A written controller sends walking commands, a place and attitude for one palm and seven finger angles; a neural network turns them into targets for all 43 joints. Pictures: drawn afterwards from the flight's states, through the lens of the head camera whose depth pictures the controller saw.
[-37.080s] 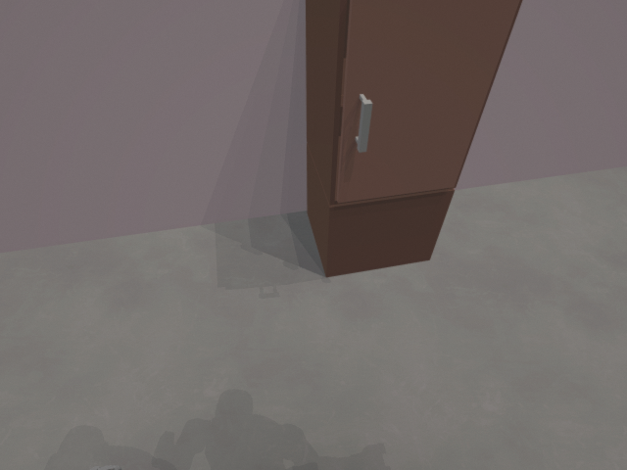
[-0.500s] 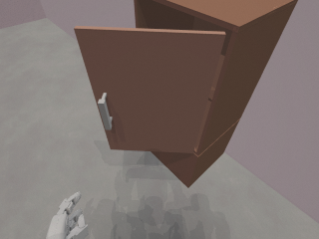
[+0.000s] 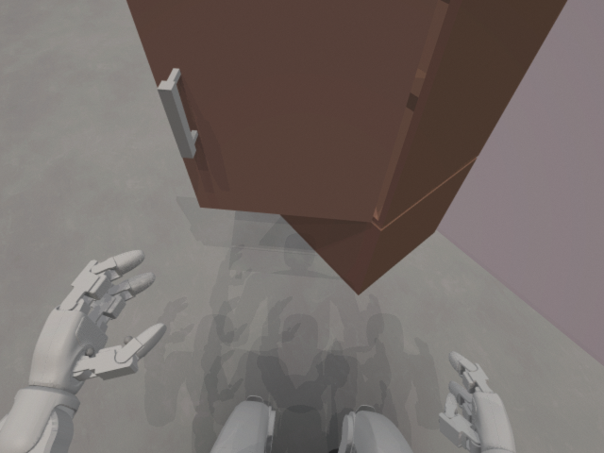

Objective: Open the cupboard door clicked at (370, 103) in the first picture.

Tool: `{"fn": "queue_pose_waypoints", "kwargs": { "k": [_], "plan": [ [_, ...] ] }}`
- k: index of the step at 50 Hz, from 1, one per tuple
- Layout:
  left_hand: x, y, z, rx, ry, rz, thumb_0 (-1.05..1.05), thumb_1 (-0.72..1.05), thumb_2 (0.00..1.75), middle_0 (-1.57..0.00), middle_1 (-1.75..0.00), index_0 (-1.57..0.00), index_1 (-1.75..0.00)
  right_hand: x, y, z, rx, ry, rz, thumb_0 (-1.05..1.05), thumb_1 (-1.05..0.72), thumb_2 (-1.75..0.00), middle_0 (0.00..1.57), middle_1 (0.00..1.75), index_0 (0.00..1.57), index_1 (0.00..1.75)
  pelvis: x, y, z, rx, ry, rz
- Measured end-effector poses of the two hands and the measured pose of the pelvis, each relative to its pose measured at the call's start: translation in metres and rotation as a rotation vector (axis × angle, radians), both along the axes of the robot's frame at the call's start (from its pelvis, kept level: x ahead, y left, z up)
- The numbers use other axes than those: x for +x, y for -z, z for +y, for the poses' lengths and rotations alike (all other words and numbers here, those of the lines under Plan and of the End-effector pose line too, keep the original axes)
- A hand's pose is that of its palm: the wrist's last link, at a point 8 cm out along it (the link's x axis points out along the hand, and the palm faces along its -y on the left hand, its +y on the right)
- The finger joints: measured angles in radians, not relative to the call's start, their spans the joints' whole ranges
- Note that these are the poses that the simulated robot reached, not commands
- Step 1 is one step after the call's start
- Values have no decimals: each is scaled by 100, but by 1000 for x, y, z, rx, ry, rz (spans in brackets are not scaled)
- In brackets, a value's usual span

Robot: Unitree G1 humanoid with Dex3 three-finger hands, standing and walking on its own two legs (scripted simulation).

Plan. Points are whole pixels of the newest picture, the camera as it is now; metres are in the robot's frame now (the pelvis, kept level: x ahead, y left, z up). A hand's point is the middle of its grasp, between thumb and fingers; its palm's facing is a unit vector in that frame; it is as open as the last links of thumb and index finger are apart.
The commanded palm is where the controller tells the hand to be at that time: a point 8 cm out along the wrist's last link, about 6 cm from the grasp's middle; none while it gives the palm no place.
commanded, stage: raise the hand with hooked fingers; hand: left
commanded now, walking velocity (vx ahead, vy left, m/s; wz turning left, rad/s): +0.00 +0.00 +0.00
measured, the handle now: (182, 115) +0.61 +0.26 +0.06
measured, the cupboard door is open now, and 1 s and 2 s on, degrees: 45 45 45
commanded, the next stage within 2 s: move the hooked fingers beside the handle in 1.46 s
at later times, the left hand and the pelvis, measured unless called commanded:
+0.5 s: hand (97, 302) +0.27 +0.27 +0.05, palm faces -0.01 -1.00 -0.04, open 12.8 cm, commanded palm +0.25 +0.33 +0.06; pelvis +0.01 +0.04 +0.02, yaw -1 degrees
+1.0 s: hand (66, 263) +0.31 +0.32 +0.07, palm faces -0.01 -1.00 -0.05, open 13.9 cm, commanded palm +0.28 +0.36 +0.07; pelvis +0.02 +0.05 +0.02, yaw -1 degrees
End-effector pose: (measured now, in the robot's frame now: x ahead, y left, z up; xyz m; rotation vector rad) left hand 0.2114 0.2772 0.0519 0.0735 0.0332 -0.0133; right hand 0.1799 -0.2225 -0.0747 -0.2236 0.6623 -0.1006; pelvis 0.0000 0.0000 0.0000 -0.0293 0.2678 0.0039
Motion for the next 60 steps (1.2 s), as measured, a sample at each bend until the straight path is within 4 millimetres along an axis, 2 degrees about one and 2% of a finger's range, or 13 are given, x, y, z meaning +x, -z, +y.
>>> {"fn": "queue_pose_waypoints", "kwargs": {
  "k": [6,11,15,19,28,34,40,50,60],
  "plan": [
    [23,-1,12,-25,0,66,1,22,61,-25,-74,-25,-74,-39,3,-9,3,84,82,1,-90,-90,21,30,20,30,3,-9,5,9,18,6],
    [28,-5,22,-21,-18,42,1,10,56,-25,-82,-26,-81,-54,-4,-19,-40,122,111,1,-90,-90,20,30,20,30,6,-13,14,11,28,10],
    [29,-2,28,-25,-9,34,1,1,52,-26,-88,-27,-87,-52,-11,-22,-79,123,107,1,-90,-90,20,30,20,30,8,-14,22,7,30,11],
    [32,0,35,-31,-3,27,1,-8,48,-27,-94,-27,-93,-40,-19,-16,-101,104,81,1,-90,-90,20,30,20,30,9,-14,29,0,27,10],
    [43,-8,57,-28,-10,15,0,-29,39,-28,-107,-29,-107,-7,-31,18,-78,24,16,1,-90,-90,20,30,20,30,12,-18,42,-17,17,5],
    [51,-12,72,-25,-12,22,0,-41,34,-29,-115,-30,-114,2,-32,35,-58,-11,13,1,-90,-90,20,30,20,30,15,-19,47,-24,13,7],
    [60,-15,83,-26,-12,23,-1,-47,32,-30,-118,-30,-118,-3,-30,37,-62,-9,46,1,-90,-90,21,30,20,30,16,-21,50,-28,13,9],
    [76,-24,93,-18,-5,10,-1,-49,31,-30,-120,-30,-119,-24,-28,20,-92,39,112,1,-90,-90,21,30,20,30,16,-23,49,-26,18,11],
    [78,-23,82,-31,1,17,-1,-49,30,-30,-120,-30,-120,-38,-29,6,-92,71,132,1,-90,-90,20,30,20,30,15,-25,42,-16,27,12]
  ]
}}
